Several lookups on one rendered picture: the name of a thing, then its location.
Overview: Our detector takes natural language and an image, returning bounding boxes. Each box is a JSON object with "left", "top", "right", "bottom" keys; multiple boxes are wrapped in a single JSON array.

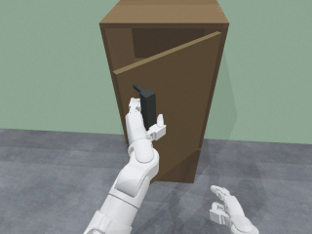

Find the robot right hand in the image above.
[{"left": 210, "top": 185, "right": 245, "bottom": 229}]

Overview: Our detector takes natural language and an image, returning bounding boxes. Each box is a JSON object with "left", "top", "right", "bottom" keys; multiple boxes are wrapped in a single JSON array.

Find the handle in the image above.
[{"left": 133, "top": 83, "right": 157, "bottom": 131}]

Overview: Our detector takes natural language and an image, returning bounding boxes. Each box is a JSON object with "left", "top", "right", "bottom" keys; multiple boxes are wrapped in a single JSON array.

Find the robot left forearm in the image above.
[{"left": 83, "top": 138, "right": 160, "bottom": 234}]

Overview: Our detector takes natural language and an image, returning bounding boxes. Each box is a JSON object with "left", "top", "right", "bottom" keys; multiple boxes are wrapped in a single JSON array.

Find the robot left hand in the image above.
[{"left": 125, "top": 97, "right": 166, "bottom": 145}]

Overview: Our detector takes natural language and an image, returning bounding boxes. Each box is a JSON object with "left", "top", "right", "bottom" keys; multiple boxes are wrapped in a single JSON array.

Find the robot right forearm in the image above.
[{"left": 229, "top": 215, "right": 259, "bottom": 234}]

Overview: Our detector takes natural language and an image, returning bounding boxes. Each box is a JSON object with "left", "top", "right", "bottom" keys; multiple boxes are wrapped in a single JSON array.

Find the cupboard door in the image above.
[{"left": 112, "top": 31, "right": 222, "bottom": 185}]

